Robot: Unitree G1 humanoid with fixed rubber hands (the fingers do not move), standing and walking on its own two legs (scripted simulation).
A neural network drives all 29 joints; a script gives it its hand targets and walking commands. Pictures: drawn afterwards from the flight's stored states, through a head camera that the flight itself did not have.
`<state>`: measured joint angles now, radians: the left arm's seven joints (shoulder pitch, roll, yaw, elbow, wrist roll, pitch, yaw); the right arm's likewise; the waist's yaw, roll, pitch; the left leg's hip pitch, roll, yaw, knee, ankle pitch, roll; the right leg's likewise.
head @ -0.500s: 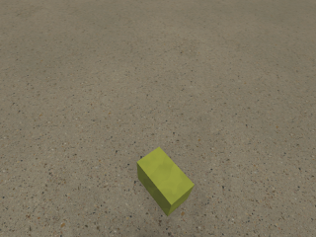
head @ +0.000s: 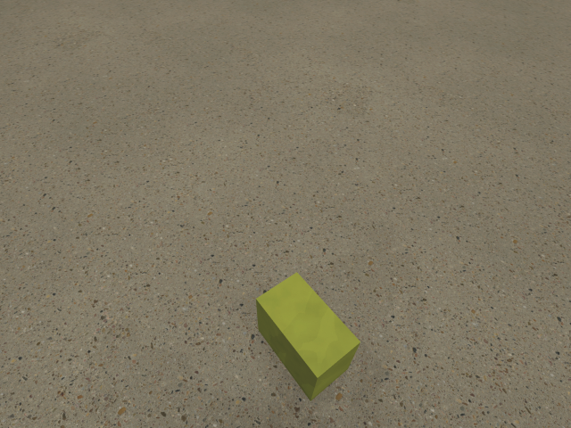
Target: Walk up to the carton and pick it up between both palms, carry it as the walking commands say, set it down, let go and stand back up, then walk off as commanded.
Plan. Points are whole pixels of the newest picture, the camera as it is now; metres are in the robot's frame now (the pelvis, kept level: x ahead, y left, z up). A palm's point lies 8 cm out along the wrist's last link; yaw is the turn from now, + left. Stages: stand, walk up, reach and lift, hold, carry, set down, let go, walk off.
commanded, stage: walk up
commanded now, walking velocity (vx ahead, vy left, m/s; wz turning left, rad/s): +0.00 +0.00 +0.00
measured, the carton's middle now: (303, 335) +0.53 -0.06 -0.65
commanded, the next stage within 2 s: none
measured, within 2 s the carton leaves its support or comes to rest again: neither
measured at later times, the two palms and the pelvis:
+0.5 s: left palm out of the picture +0.04 +0.22 -0.13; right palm out of the picture +0.02 -0.27 -0.14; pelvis -0.02 -0.03 +0.00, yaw -1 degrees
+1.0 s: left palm out of the picture +0.06 +0.24 -0.13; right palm out of the picture +0.01 -0.26 -0.12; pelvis -0.01 -0.01 +0.01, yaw -4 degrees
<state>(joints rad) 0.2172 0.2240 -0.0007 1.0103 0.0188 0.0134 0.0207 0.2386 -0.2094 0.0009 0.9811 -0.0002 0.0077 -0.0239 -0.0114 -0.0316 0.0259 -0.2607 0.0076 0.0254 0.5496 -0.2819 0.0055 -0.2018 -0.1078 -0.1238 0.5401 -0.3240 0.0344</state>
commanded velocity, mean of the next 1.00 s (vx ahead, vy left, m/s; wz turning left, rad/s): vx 0.00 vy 0.00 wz -0.12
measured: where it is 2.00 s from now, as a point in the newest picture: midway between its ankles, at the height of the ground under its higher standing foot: outside the picture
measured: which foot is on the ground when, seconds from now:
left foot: down 0.00-0.48, up 0.50-0.74, down 0.76-1.00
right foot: down 0.00-0.78, up 0.80-1.00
